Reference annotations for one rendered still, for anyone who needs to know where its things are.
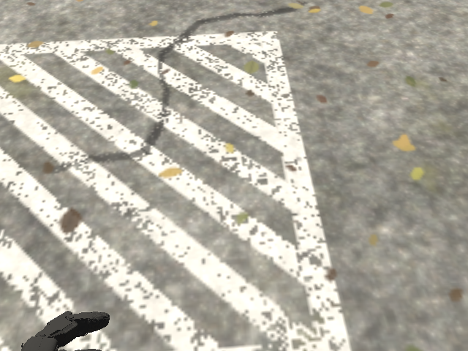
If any robot left hand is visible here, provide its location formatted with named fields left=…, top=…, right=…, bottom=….
left=21, top=311, right=110, bottom=351

